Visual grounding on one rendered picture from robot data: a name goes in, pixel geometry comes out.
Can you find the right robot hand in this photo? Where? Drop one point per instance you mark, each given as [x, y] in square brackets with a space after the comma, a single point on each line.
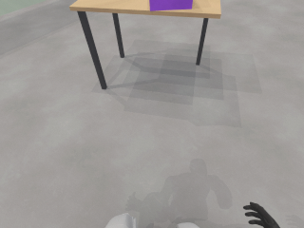
[266, 220]

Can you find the carton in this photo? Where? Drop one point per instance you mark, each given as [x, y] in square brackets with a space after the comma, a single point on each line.
[155, 5]

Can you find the table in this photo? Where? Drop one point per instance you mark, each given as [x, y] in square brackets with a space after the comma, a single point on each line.
[200, 9]

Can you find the robot left thigh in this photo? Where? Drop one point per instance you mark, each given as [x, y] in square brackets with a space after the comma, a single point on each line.
[122, 221]

